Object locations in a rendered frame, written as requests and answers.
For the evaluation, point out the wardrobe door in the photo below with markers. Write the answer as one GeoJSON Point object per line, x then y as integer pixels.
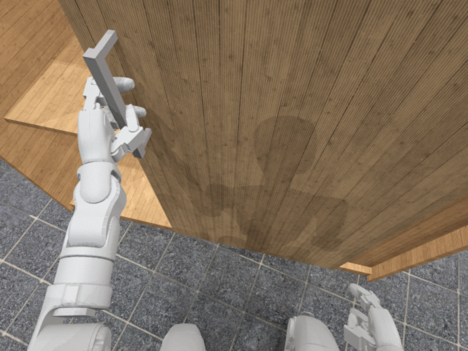
{"type": "Point", "coordinates": [446, 220]}
{"type": "Point", "coordinates": [311, 130]}

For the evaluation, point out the robot left hand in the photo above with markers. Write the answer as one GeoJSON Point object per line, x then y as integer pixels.
{"type": "Point", "coordinates": [96, 126]}

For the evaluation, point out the left robot forearm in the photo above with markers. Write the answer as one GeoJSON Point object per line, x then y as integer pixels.
{"type": "Point", "coordinates": [82, 282]}

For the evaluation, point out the left robot upper arm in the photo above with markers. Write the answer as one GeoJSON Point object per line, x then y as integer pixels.
{"type": "Point", "coordinates": [73, 337]}

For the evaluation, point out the left robot thigh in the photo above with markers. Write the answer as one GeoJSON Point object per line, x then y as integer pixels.
{"type": "Point", "coordinates": [183, 337]}

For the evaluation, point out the robot right hand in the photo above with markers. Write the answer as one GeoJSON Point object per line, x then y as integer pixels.
{"type": "Point", "coordinates": [370, 332]}

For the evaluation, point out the right robot thigh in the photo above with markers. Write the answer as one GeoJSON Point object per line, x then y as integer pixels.
{"type": "Point", "coordinates": [306, 333]}

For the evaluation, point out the robot thigh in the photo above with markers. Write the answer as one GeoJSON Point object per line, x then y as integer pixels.
{"type": "Point", "coordinates": [183, 337]}
{"type": "Point", "coordinates": [306, 333]}

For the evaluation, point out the handle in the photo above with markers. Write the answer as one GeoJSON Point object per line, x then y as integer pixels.
{"type": "Point", "coordinates": [95, 60]}

